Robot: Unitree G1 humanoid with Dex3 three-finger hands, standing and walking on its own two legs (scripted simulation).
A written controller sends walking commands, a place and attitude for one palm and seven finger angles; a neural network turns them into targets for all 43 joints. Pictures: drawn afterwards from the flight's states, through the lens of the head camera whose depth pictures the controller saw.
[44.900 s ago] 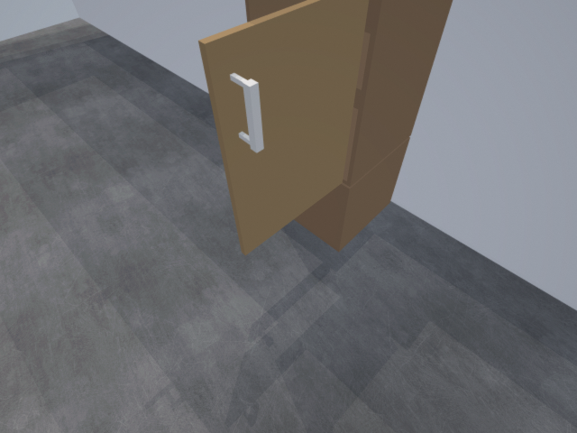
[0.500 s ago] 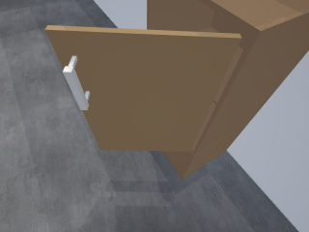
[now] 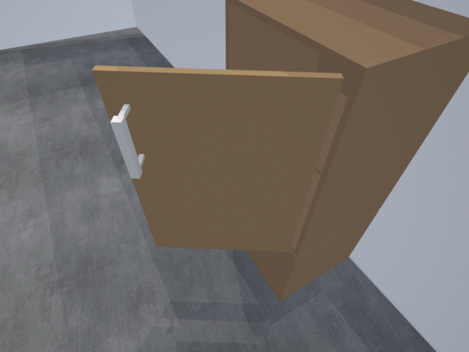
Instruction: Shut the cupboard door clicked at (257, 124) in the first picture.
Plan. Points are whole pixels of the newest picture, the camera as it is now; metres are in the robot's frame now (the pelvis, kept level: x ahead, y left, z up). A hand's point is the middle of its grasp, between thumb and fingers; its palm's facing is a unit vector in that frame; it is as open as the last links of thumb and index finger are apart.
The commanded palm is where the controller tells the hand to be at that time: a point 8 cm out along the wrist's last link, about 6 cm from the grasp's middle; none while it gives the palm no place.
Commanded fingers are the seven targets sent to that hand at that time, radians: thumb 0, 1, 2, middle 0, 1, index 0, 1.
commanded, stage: look again from close up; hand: left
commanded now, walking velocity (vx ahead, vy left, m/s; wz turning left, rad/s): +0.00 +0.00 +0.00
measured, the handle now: (131, 142) +0.46 +0.23 +0.12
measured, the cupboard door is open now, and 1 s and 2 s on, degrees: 58 58 58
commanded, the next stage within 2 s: raise the hand and make a fist in 0.54 s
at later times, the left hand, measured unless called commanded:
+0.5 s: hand out of the picture -0.02 +0.18 -0.18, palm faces +0.03 -0.99 -0.17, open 7.4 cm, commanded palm none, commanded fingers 0.00 0.90 0.90 -0.20 -0.30 -0.20 -0.30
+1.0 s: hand (138, 326) +0.17 +0.17 -0.01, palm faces -0.05 -1.00 +0.03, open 6.5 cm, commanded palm +0.11 +0.23 -0.03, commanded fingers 0.00 0.90 0.90 -0.53 -0.66 -0.53 -0.66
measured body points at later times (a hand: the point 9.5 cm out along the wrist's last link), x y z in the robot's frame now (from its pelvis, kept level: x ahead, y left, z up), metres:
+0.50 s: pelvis +0.00 +0.01 +0.00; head -0.01 +0.02 +0.45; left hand -0.02 +0.23 -0.16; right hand +0.01 -0.21 -0.15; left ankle +0.02 +0.13 -0.74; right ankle -0.03 -0.13 -0.74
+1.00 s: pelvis -0.05 +0.00 -0.06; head -0.03 +0.02 +0.39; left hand +0.17 +0.22 -0.01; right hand +0.15 -0.24 -0.10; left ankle +0.02 +0.13 -0.74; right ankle -0.03 -0.13 -0.74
